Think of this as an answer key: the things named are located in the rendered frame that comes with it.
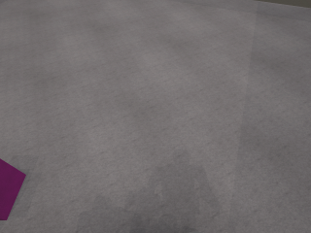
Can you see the carton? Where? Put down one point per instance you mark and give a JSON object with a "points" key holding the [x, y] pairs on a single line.
{"points": [[11, 180]]}

